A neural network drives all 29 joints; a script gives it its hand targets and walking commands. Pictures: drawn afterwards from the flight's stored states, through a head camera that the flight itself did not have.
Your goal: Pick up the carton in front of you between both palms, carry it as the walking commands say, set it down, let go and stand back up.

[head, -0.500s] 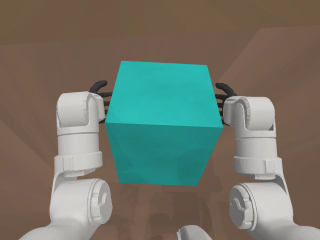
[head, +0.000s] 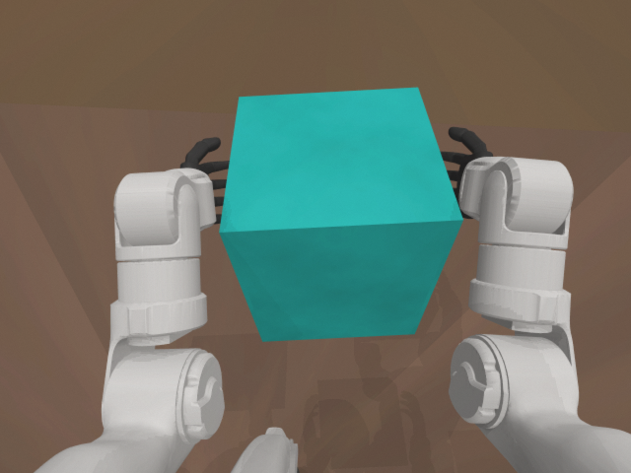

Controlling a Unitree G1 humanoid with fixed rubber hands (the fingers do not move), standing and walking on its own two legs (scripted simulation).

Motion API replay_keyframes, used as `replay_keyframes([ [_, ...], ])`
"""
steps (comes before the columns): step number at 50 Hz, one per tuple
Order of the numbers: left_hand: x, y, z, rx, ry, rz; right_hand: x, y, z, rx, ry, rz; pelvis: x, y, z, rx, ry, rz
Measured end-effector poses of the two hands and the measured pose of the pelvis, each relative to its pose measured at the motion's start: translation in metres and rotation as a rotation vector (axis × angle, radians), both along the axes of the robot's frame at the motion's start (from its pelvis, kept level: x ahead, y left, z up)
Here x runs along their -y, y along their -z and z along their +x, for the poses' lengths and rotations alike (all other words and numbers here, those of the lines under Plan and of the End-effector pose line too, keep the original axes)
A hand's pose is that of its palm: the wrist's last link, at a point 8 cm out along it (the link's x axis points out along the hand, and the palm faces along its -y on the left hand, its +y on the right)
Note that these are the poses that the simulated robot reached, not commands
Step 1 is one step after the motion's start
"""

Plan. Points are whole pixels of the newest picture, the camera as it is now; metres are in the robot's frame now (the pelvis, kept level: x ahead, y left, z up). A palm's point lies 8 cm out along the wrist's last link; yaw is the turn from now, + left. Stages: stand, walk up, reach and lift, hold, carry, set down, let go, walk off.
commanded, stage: carry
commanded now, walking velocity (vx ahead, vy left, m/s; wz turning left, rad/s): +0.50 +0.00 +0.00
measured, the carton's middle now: (333, 225) +0.40 +0.03 +0.10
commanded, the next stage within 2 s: none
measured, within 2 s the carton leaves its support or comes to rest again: neither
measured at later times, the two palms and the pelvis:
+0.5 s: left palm (284, 19) +0.71 +0.13 +0.22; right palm (481, 26) +0.71 -0.17 +0.22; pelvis +0.33 -0.01 +0.04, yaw -1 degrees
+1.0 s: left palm out of the picture +1.03 +0.13 +0.26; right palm out of the picture +0.99 -0.17 +0.25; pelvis +0.64 +0.02 +0.10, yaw -1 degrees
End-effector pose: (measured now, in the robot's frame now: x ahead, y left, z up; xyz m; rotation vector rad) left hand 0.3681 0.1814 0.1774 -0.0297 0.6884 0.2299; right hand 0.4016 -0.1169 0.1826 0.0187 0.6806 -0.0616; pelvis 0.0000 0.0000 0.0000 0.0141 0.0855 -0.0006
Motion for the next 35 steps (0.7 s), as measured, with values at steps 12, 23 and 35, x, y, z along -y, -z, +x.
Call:
replay_keyframes([
  [12, 0.04, -0.001, 0.182, -0.108, 0.188, -0.016, 0.04, 0.011, 0.109, -0.109, 0.16, -0.062, -0.03, -0.027, 0.155, 0.019, 0.016, -0.008],
  [23, 0.057, -0.046, 0.327, 0.032, 0.149, -0.007, 0.058, -0.038, 0.274, 0.033, 0.14, -0.03, -0.001, -0.034, 0.302, 0.018, 0.017, -0.055],
  [35, 0.015, -0.069, 0.436, -0.027, -0.007, 0.005, 0.013, -0.071, 0.441, -0.026, -0.023, 0.008, 0.019, -0.078, 0.44, 0.007, -0.002, -0.001],
])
